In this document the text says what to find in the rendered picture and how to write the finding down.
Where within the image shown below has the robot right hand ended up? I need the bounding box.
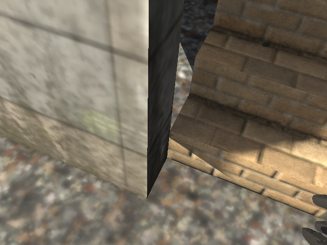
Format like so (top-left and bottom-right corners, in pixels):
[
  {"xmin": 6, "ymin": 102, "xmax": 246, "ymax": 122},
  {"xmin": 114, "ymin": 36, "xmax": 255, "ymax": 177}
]
[{"xmin": 302, "ymin": 194, "xmax": 327, "ymax": 245}]

